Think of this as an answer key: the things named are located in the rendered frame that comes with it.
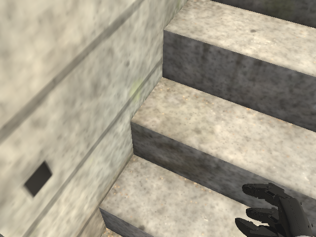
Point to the right robot hand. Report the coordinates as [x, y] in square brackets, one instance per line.
[288, 220]

